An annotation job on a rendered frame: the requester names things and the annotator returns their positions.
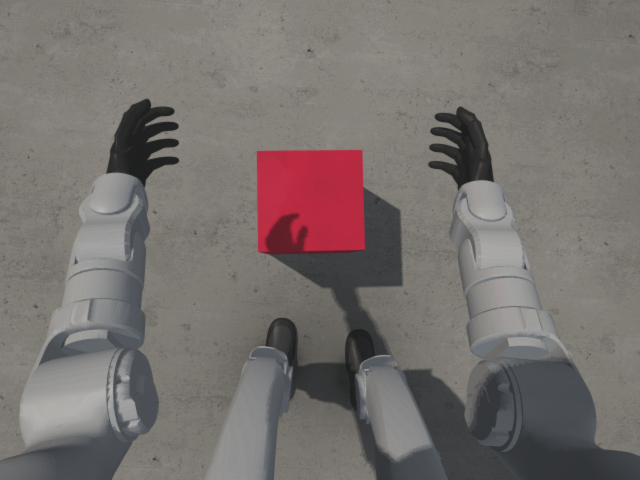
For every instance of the left robot upper arm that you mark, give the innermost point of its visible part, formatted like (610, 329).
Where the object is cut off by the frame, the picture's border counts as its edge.
(81, 414)

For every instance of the robot right foot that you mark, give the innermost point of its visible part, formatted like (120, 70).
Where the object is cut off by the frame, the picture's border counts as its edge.
(358, 348)

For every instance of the right robot thigh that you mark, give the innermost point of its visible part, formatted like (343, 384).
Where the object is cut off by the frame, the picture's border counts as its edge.
(403, 447)

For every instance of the right robot hand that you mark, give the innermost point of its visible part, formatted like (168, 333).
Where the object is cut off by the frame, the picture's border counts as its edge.
(472, 157)

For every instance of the carton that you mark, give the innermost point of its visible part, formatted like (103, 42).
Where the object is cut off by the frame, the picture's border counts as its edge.
(310, 201)

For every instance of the right robot upper arm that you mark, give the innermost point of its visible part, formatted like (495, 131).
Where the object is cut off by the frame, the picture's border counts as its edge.
(538, 417)

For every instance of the right robot forearm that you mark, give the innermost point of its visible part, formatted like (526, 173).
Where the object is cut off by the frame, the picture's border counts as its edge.
(506, 316)

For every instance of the left robot hand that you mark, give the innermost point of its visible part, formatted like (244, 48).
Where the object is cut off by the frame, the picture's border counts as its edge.
(129, 152)

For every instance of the left robot forearm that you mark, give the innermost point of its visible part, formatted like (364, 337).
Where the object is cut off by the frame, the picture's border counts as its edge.
(101, 307)

